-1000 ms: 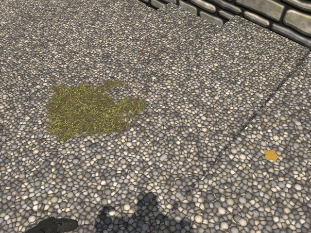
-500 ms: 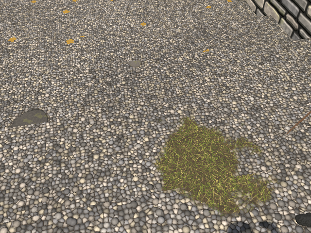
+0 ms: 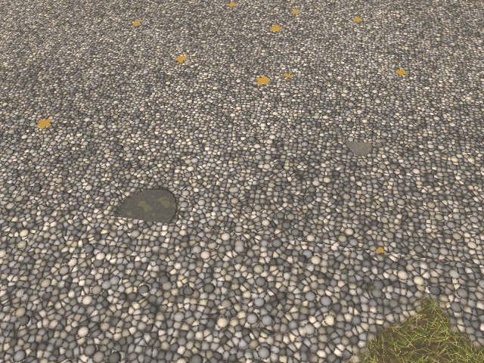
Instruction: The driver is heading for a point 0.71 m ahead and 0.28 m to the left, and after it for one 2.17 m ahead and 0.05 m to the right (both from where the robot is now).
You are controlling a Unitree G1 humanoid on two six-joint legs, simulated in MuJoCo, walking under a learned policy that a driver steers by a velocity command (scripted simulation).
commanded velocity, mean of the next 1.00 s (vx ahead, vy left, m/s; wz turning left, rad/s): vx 0.84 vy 0.00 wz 0.69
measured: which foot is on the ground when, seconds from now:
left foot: up 0.00-0.48, down 0.50-0.80, up 0.82-1.00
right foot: down 0.00-0.48, up 0.50-0.76, down 0.78-1.00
